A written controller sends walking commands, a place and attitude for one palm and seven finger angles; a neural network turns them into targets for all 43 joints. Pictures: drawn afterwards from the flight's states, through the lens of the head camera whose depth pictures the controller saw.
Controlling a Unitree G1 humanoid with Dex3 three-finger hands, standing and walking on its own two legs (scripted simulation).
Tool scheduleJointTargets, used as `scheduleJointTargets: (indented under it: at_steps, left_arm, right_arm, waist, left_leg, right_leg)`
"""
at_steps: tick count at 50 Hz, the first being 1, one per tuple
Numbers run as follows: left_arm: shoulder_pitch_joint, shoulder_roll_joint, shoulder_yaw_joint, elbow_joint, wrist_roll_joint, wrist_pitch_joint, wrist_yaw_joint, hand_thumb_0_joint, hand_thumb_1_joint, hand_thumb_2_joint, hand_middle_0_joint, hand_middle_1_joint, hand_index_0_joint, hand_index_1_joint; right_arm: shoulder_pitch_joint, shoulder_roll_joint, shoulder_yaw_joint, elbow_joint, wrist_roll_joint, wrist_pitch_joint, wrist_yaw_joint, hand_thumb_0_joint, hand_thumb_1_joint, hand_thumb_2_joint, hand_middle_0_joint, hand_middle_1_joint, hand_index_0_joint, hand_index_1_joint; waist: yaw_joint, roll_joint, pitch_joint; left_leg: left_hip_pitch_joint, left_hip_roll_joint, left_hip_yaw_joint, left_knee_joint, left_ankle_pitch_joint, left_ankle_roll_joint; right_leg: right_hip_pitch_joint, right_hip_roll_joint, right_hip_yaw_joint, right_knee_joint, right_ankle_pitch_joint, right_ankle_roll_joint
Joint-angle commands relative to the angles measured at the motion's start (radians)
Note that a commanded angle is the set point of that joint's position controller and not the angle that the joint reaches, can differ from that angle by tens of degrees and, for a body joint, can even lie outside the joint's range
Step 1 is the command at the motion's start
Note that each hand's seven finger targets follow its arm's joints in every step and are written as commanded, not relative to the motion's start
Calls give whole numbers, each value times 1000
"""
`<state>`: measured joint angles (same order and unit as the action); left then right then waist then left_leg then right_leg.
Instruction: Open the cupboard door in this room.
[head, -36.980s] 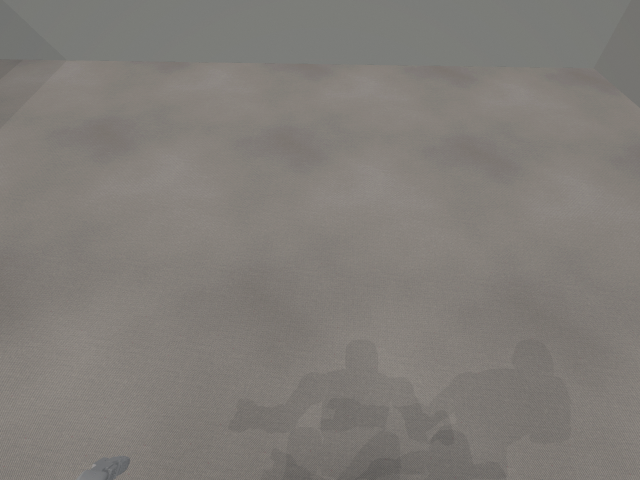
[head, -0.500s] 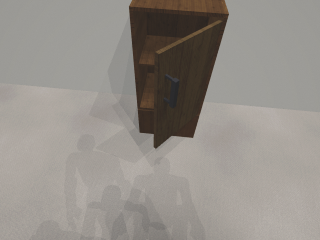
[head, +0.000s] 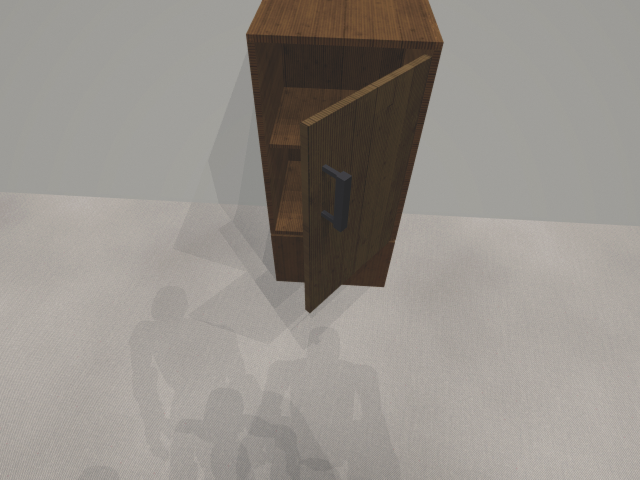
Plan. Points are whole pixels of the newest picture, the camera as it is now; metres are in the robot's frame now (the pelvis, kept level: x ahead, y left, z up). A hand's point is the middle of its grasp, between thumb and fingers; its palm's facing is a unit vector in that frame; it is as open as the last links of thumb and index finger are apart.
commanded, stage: let the arm hang, fingers relaxed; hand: left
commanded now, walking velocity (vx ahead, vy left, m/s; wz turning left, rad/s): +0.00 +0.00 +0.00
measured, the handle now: (334, 198) +0.63 +0.01 -0.05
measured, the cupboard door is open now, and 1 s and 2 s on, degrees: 50 50 50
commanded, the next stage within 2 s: look to check the result in 0.08 s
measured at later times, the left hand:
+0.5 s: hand out of the picture +0.02 +0.15 -0.18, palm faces +0.04 -0.99 -0.16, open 7.3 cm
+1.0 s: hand out of the picture +0.04 +0.17 -0.18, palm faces -0.01 -0.99 -0.17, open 7.3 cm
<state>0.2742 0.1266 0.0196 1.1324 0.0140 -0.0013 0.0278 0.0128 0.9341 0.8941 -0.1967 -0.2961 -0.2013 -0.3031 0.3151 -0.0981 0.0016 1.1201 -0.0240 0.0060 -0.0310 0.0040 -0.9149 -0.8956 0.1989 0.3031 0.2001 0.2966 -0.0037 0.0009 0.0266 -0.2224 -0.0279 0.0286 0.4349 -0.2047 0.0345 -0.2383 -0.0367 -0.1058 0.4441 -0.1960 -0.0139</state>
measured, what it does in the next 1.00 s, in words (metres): stands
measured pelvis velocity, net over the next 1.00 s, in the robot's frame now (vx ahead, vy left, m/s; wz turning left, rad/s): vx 0.04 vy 0.00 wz -0.08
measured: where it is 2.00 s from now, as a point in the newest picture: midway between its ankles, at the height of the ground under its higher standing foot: outside the picture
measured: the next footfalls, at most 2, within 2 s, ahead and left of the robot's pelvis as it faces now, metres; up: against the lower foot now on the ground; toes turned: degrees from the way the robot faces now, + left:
left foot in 1.74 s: +0.16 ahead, +0.08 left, +0.00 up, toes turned -27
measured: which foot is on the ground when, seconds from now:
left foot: down 0.00-1.00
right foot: down 0.00-1.00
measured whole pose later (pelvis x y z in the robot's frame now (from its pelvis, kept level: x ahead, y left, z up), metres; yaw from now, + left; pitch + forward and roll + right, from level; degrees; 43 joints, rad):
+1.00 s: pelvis +0.04 +0.00 +0.00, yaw -5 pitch -1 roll +0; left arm 0.27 0.14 0.05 1.12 0.02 0.04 0.01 0.00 0.91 0.89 -0.20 -0.30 -0.20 -0.30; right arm 0.26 -0.13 -0.02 1.12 -0.02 0.02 -0.06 0.00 -0.91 -0.90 0.20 0.30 0.20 0.30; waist 0.01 -0.01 0.07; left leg -0.16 0.00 0.10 0.47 -0.30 0.03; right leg -0.22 -0.01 -0.03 0.51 -0.27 -0.02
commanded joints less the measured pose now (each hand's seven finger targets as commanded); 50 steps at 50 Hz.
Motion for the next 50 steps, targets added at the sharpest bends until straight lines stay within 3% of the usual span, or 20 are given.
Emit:
scheduleJointTargets:
  at_steps: [1,4,10,38,42,45,48,50]
  left_arm:
    - [86,85,12,-18,-3,-14,10,0,900,900,-200,-300,-200,-300]
    - [80,82,9,-11,-4,-15,10,0,900,900,-200,-300,-200,-300]
    - [79,83,4,1,-6,-14,11,0,900,900,-200,-300,-200,-300]
    - [84,82,3,13,-7,-14,12,0,900,900,-200,-300,-200,-300]
    - [63,105,25,-7,-4,0,8,0,900,900,-200,-300,-200,-300]
    - [34,118,45,-39,1,18,-1,0,900,900,-200,-300,-200,-300]
    - [9,119,61,-82,6,32,-12,0,900,900,-200,-300,-200,-300]
    - [-12,114,67,-111,9,40,-19,0,900,900,-200,-300,-200,-300]
  right_arm:
    - [74,-86,-12,-16,4,-15,-6,0,-900,-900,200,300,200,300]
    - [68,-88,-8,-4,4,-18,-7,0,-900,-900,200,300,200,300]
    - [55,-92,-5,8,4,-15,-9,0,-900,-900,200,300,200,300]
    - [53,-98,1,32,6,-22,-17,0,-900,-900,200,300,200,300]
    - [53,-117,-16,26,6,-10,-28,0,-900,-900,200,300,200,300]
    - [47,-144,-34,4,4,4,-34,0,-900,-900,200,300,200,300]
    - [35,-176,-52,-33,0,9,-38,0,-900,-900,200,300,200,300]
    - [32,-204,-63,-56,-2,8,-41,0,-900,-900,200,300,200,300]
  waist:
    - [7,9,39]
    - [5,9,21]
    - [3,-1,53]
    - [5,-6,54]
    - [-1,9,51]
    - [-7,11,62]
    - [-7,55,62]
    - [-7,117,64]
  left_leg:
    - [-56,111,-103,-111,30,6]
    - [-24,114,-98,-111,84,4]
    - [-4,111,-88,-111,91,1]
    - [42,119,-84,-114,190,3]
    - [66,139,-46,-65,183,1]
    - [60,168,-36,-51,135,6]
    - [50,224,-77,-74,77,34]
    - [52,292,-127,-104,85,72]
  right_leg:
    - [55,-78,99,-86,7,-22]
    - [73,-84,100,-88,39,-21]
    - [63,-86,101,-108,34,-20]
    - [112,-84,92,-111,117,-18]
    - [64,-80,116,-73,170,-26]
    - [4,-63,126,-19,141,-27]
    - [-60,-23,123,59,62,-21]
    - [-114,10,101,168,-38,-11]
